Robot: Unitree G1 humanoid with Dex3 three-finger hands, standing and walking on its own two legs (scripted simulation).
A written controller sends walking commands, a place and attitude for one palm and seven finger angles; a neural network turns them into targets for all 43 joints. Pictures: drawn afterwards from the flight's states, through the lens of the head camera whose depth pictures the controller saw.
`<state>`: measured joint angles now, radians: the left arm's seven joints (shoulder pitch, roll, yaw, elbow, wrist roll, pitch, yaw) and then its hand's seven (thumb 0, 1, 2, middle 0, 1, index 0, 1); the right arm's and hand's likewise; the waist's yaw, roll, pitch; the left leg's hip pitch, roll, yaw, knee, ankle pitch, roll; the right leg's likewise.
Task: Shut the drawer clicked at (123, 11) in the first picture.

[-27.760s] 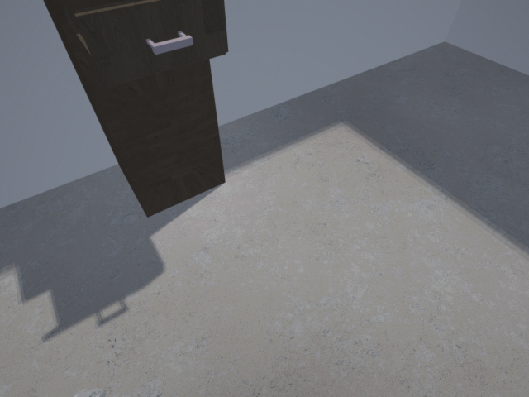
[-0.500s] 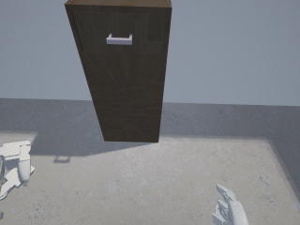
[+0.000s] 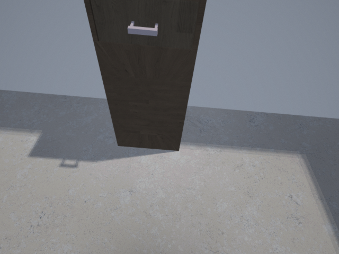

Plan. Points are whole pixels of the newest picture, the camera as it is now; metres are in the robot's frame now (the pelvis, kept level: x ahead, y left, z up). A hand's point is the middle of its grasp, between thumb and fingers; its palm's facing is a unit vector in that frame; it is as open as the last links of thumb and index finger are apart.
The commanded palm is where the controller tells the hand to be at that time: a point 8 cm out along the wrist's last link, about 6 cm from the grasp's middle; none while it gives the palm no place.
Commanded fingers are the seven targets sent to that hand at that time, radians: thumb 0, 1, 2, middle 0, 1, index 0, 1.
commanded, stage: let the arm hang, fingers relaxed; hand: left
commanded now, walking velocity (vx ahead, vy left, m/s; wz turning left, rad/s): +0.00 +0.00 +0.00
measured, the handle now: (143, 28) +0.84 +0.16 +0.11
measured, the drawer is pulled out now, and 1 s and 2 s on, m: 0.00 0.00 0.00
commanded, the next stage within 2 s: look to check the result in 0.72 s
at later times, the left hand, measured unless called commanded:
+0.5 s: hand out of the picture +0.01 +0.18 -0.17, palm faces +0.01 -0.97 -0.24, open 7.3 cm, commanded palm none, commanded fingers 0.00 0.90 0.90 -0.20 -0.30 -0.20 -0.30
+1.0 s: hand out of the picture +0.05 +0.17 -0.17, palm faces +0.00 -0.97 -0.25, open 7.4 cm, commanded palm none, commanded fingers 0.00 0.90 0.90 -0.20 -0.30 -0.20 -0.30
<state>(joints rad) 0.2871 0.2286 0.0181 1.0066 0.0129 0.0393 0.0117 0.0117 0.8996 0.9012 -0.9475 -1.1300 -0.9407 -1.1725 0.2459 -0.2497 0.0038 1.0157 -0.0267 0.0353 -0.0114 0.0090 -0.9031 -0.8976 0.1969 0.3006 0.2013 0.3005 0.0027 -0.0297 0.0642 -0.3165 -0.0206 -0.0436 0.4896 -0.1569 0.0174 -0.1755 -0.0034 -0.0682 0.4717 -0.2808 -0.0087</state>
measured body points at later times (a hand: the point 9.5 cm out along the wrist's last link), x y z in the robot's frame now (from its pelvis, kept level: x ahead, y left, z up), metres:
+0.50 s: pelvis +0.01 -0.01 +0.00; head +0.02 -0.02 +0.45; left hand +0.01 +0.23 -0.15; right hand +0.03 -0.24 -0.16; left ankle +0.07 +0.10 -0.74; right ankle -0.02 -0.12 -0.74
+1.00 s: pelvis +0.03 -0.03 +0.01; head +0.05 -0.04 +0.46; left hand +0.05 +0.22 -0.15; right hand +0.04 -0.27 -0.16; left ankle +0.07 +0.10 -0.74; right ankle -0.02 -0.12 -0.74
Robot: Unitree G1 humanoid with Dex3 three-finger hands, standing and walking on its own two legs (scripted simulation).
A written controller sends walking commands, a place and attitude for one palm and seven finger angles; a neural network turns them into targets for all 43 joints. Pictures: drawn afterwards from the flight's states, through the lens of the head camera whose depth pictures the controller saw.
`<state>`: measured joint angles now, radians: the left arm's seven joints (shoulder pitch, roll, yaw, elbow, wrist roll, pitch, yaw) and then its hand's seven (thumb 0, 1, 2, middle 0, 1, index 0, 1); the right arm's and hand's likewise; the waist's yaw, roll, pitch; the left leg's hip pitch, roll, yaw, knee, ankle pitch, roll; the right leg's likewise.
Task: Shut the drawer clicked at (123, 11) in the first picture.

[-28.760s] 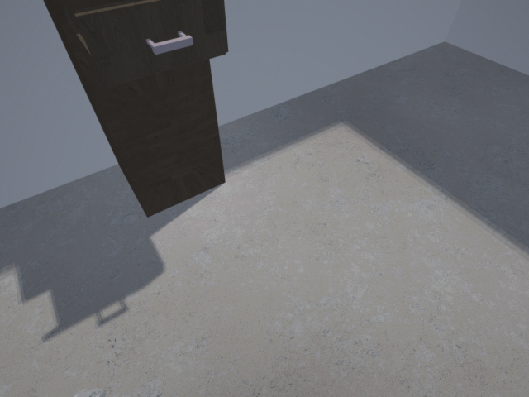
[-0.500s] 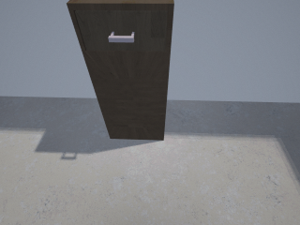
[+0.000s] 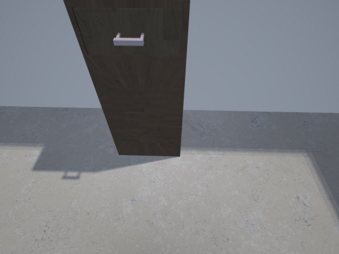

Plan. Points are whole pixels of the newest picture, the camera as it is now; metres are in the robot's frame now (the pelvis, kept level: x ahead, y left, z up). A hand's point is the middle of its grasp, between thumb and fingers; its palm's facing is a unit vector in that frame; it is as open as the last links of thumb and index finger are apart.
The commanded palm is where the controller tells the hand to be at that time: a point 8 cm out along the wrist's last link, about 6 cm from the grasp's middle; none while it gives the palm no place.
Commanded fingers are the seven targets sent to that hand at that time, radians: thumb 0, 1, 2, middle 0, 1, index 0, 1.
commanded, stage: look to check the result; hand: left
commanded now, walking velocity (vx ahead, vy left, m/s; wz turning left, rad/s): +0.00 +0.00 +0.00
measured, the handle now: (129, 38) +0.81 +0.20 +0.10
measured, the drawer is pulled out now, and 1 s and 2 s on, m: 0.00 0.00 0.00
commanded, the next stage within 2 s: stand and wait in 0.26 s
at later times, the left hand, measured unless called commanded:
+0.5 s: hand out of the picture +0.02 +0.19 -0.17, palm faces +0.02 -0.97 -0.24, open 7.4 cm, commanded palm none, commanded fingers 0.00 0.90 0.90 -0.20 -0.30 -0.20 -0.30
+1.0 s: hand out of the picture +0.03 +0.21 -0.17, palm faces +0.00 -0.97 -0.26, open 7.4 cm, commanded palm none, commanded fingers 0.00 0.90 0.90 -0.20 -0.30 -0.20 -0.30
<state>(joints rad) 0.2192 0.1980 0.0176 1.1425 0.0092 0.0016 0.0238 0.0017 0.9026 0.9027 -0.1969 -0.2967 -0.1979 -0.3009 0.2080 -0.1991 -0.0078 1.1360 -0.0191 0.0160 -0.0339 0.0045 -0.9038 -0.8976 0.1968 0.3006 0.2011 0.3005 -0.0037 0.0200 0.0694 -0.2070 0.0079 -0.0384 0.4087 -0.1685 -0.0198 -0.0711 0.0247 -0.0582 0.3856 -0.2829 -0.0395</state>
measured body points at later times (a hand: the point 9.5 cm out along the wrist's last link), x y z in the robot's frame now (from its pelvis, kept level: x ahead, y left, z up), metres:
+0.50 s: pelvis +0.01 +0.00 +0.00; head +0.02 -0.01 +0.45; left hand +0.02 +0.24 -0.15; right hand +0.03 -0.25 -0.16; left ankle +0.03 +0.13 -0.74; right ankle -0.04 -0.09 -0.74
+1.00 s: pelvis +0.01 +0.00 +0.00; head +0.03 +0.00 +0.45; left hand +0.03 +0.26 -0.15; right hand +0.03 -0.24 -0.16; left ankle +0.03 +0.13 -0.74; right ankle -0.04 -0.09 -0.74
